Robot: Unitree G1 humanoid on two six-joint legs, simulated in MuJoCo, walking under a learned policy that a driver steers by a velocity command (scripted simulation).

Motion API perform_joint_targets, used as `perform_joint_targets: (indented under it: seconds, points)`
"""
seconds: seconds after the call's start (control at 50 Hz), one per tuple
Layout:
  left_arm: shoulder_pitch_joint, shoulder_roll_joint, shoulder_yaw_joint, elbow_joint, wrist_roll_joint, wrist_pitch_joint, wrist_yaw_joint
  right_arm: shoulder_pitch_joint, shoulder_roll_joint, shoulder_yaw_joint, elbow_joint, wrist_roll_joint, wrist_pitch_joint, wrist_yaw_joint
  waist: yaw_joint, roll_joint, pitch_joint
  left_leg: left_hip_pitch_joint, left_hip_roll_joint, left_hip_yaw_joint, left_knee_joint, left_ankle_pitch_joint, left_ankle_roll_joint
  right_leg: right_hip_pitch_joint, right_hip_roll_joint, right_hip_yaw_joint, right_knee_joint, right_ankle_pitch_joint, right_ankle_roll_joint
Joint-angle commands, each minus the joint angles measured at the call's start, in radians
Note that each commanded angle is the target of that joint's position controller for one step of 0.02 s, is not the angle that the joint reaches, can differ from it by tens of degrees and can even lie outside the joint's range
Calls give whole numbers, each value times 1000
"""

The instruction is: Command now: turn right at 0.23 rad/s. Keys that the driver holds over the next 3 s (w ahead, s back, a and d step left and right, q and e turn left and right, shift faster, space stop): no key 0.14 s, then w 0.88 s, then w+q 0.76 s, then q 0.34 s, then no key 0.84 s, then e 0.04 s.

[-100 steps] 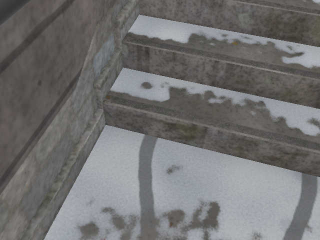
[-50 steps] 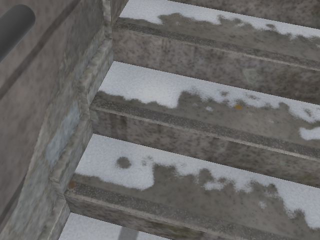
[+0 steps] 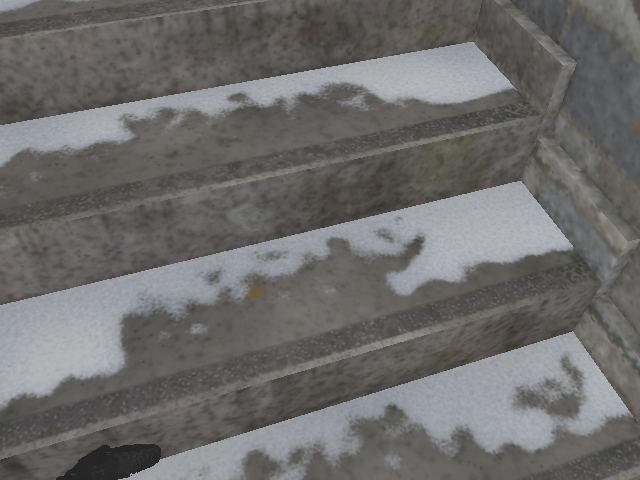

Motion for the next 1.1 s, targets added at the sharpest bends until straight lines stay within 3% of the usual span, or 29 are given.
perform_joint_targets:
  seconds: [0.02, 0.04, 0.06, 0.08, 0.1, 0.14, 0.18, 0.22, 0.28, 0.32, 0.38, 0.42, 0.46, 0.5, 0.56, 0.58, 0.64, 0.68, 0.72, 0.74, 0.76, 0.78, 0.82, 0.86, 0.88, 0.98, 1.0, 1.04, 1.1]
  points:
    - [50, 114, 42, -53, -37, -28, -9, -23, -103, -37, -55, -28, -35, 11, 28, -16, -64, 68, 31, -19, -346, 192, 49, 155, -239, 223, -24, 192, -60]
    - [109, 97, 44, -50, -23, -35, -13, -41, -151, -47, -61, -45, -40, 10, 67, 139, -90, 156, 151, -129, -346, 468, 84, 76, -144, 123, 98, -129, 9]
    - [161, 109, 50, -55, 14, -36, -16, 15, -209, -70, -47, -58, -39, 2, 76, 291, -107, 206, 340, -273, -341, 733, 229, -61, -16, 0, 294, -451, 89]
    - [121, 188, 79, -60, 20, -37, -6, -21, -205, -75, -83, -87, -49, -1, 25, 306, -83, 29, 472, -379, -402, 748, 389, -73, -8, -79, 601, -544, 146]
    - [103, 217, 94, -54, 9, -25, -4, -76, -178, -70, -93, -79, -47, -13, 37, 232, -41, -39, 445, -337, -402, 691, 408, -93, -50, -97, 861, -520, 179]
    - [74, 157, 73, -44, 4, -6, -15, -102, -130, -53, -92, -31, -26, -42, 33, 163, 10, 42, 301, -176, -350, 618, 315, -221, -78, -77, 955, -421, 209]
    - [37, 47, 32, -39, 4, -10, -38, -28, -57, -22, -61, -27, -16, -45, 8, 115, -7, 152, 220, -118, -381, 340, 283, -227, -108, -101, 727, -285, 213]
    - [-46, -11, 8, -40, -15, -23, -41, 9, -32, -4, -59, -35, -6, -47, -25, 175, 35, 206, 189, -141, -451, 14, 258, -219, -163, -175, 409, -211, 201]
    - [-44, 16, 13, -28, -6, -46, -22, -22, -105, -16, -91, -47, -6, -43, -28, 262, 43, 91, 198, -151, -478, 77, 264, 45, -180, -287, 67, -236, 169]
    - [12, 50, 28, 0, -9, -67, -13, 17, -130, -23, -84, -21, -27, -31, -14, 184, 39, 102, 191, -167, -447, 139, 251, 128, -160, -313, -112, -192, 135]
    - [99, 164, 52, 12, 7, -111, 8, -44, -96, -10, -116, -17, -104, 3, 20, 110, -70, 90, 115, -99, -384, 197, 197, 246, -233, -214, -17, -15, 68]
    - [137, 111, 49, 28, 7, -118, -16, -56, -49, 7, -89, -2, -125, 8, 55, -38, -97, 89, 44, 8, -300, 83, 158, 232, -244, -177, -24, -66, 8]
    - [113, 98, 48, 8, 9, -110, -22, -66, -30, 13, -82, -5, -128, 5, 50, -112, -23, 26, 14, 56, -238, 61, 143, 195, -268, -105, -83, -118, -26]
    - [195, 130, 56, 22, 6, -121, -34, -58, -43, 8, -81, -14, -128, -2, 63, -141, -2, -82, 4, 82, -122, 50, 133, 258, -350, 33, -135, -26, -86]
    - [264, 161, 61, 52, 45, -112, -32, -163, -21, 31, -118, -5, -125, 30, 96, -190, 3, -290, 20, 45, 98, -204, 131, 402, -462, 149, -192, 309, -175]
    - [261, 153, 60, 57, 53, -116, -33, -176, -10, 37, -115, 5, -114, 40, 85, -155, 9, -320, 42, 34, 146, -255, 135, 399, -490, 142, -192, 351, -190]
    - [124, 159, 58, 22, 31, -105, -29, -98, -21, 49, -69, -24, -101, 50, 5, -114, -15, -85, 14, 102, 14, -127, 133, 223, -398, -46, -197, 423, -146]
    - [82, 162, 56, 12, 5, -90, -23, -43, -36, 43, -39, -41, -98, 52, -36, -104, -51, 64, -27, 140, -139, 128, 127, 186, -365, -105, -133, 573, -121]
    - [86, 139, 48, 21, 4, -87, -11, 68, -78, 22, 2, -41, -99, 46, -82, -61, -107, 180, -37, 111, -285, 262, 169, 194, -316, -149, 39, 642, -61]
    - [42, 93, 32, -9, 16, -97, 0, 196, -148, -1, 32, -39, -95, 37, -126, 57, -162, 370, 76, -50, -318, 519, 210, 34, -248, -192, 273, 418, 11]
    - [118, 17, 3, -10, 31, -110, 8, 283, -263, -30, 51, -22, -88, 24, -107, 333, -187, 495, 345, -410, -441, 691, 350, -185, -126, -244, 622, -279, 96]
    - [265, 59, 18, 54, 10, -109, 11, 276, -266, -47, 68, -25, -99, 16, -73, 242, -154, 468, 458, -593, -480, 255, 513, -366, -134, -168, 909, -458, 133]
    - [144, 127, 32, 49, -20, -122, -6, 161, -165, -31, 51, -24, -84, 6, -72, 168, 57, 354, 360, -448, -524, -237, 441, -629, -226, -175, 1105, -304, 110]
    - [81, 80, 19, 48, -2, -135, -18, 187, -127, -14, 80, -43, -69, 10, -57, 98, 113, 302, 317, -364, -537, -164, 410, -734, -244, -203, 1268, -237, 115]
    - [83, 36, 5, 49, -16, -139, -29, 218, -94, -2, 104, -48, -60, 15, -44, 99, 121, 249, 301, -313, -538, -107, 401, -758, -253, -209, 1372, -231, 118]
    - [54, -70, -60, -25, -14, -112, -26, 283, -91, 13, 169, -54, -39, -10, -22, 115, 133, 130, 345, -214, -577, 5, 384, -1052, -272, -178, 1770, -228, 143]
    - [29, -64, -68, -57, -26, -112, -29, 262, -79, 21, 163, -44, -36, -18, -1, 109, 159, 124, 341, -174, -591, -9, 355, -1105, -290, -152, 1747, -249, 138]
    - [-67, -43, -76, -112, -1, -109, -39, 301, -62, 33, 180, -32, -36, -34, -28, 108, 152, 158, 310, -128, -587, -61, 297, -1158, -339, -214, 1611, -211, 141]
    - [-192, -101, -124, -244, 12, -145, -59, 384, -66, 35, 219, 4, -30, -71, -30, 124, 132, 108, 260, -134, -649, 19, 279, -1025, -412, -277, 1288, -106, 166]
